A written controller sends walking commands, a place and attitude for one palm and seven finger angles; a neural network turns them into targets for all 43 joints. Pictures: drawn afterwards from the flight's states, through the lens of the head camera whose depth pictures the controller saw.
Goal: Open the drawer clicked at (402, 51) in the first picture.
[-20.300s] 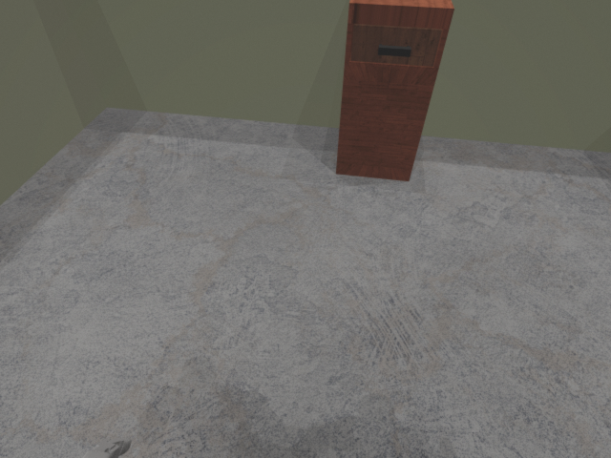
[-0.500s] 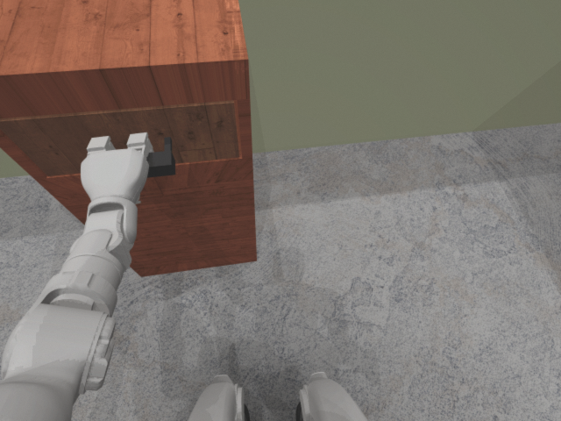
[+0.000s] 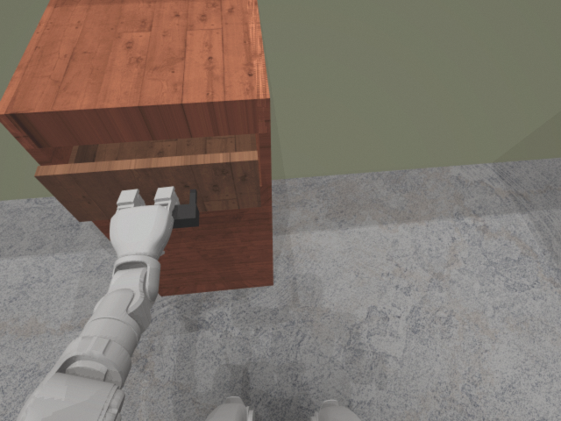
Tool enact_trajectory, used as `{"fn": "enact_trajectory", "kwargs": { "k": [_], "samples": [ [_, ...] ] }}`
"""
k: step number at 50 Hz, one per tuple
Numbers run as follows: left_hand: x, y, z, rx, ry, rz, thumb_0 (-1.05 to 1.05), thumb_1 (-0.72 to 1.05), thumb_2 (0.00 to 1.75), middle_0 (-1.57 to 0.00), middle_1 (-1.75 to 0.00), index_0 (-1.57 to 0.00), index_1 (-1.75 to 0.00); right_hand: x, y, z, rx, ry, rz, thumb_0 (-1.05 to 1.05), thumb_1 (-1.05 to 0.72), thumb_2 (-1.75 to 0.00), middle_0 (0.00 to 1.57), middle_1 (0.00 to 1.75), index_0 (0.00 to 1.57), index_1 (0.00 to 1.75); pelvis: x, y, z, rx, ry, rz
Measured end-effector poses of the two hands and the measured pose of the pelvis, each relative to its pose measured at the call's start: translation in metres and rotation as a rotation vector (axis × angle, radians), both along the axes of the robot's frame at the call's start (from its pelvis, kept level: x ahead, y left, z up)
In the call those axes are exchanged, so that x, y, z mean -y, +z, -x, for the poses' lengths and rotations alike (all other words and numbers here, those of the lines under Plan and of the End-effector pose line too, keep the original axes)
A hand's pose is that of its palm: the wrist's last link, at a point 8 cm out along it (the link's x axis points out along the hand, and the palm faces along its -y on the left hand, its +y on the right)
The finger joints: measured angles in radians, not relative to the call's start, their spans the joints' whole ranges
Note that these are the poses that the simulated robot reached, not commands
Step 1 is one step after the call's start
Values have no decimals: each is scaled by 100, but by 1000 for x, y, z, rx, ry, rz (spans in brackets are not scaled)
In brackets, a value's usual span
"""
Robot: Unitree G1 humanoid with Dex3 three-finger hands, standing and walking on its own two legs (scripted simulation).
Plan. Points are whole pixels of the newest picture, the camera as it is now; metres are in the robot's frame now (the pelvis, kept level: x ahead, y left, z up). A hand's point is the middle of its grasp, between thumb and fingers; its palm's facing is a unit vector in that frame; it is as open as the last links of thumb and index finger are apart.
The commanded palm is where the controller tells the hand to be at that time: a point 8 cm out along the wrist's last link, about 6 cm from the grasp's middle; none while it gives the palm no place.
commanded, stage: pull the drawer open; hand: left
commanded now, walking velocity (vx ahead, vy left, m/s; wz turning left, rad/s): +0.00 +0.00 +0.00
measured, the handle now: (160, 207) +0.45 +0.21 -0.03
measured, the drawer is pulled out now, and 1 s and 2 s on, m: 0.05 0.17 0.28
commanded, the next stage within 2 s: none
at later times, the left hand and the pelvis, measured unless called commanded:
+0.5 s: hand (152, 280) +0.33 +0.20 -0.05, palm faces -0.03 -0.04 -1.00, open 6.4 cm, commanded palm +0.30 +0.20 +0.01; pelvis +0.00 -0.01 +0.00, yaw +1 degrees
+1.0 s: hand (149, 313) +0.28 +0.20 -0.05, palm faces -0.03 -0.05 -1.00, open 6.4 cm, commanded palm +0.24 +0.19 +0.01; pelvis -0.01 -0.02 +0.00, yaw +1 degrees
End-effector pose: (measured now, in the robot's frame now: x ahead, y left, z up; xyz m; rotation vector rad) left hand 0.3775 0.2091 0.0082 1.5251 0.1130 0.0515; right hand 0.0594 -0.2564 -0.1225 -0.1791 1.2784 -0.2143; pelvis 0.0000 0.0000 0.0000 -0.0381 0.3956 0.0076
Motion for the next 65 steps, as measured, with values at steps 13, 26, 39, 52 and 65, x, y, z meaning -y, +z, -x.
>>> {"fn": "enact_trajectory", "kwargs": {
  "k": [13, 26, 39, 52, 65],
  "samples": [
    [4, 0, 32, 3, 14, -10, 1, 63, 78, -28, -135, -34, -132, 0, 6, -41, 107, 58, -5, 0, -91, -90, 20, 30, 20, 30, 6, 3, 3, 36, 13, -7],
    [8, 0, 68, 5, 19, -3, 1, 63, 77, -27, -134, -34, -131, 2, 10, -43, 150, 61, -10, 0, -91, -90, 20, 30, 20, 30, 10, 5, 5, 67, 7, -16],
    [11, -1, 91, 16, 34, -13, 1, 63, 79, -28, -134, -34, -133, 2, 8, -55, 200, 88, -16, 1, -91, -90, 20, 30, 20, 30, 14, 3, 11, 84, 10, -24],
    [14, 0, 122, 4, 43, 11, 3, 64, 75, -26, -134, -35, -130, 2, 19, -74, 275, 107, -21, 1, -91, -90, 20, 30, 20, 30, 16, 5, 8, 104, 1, -29],
    [18, -1, 165, 28, 45, 19, 3, 63, 79, -26, -135, -36, -131, -5, 21, -103, 336, 175, -33, 1, -91, -90, 20, 30, 20, 30, 18, -1, 10, 120, 11, -33]
  ]
}}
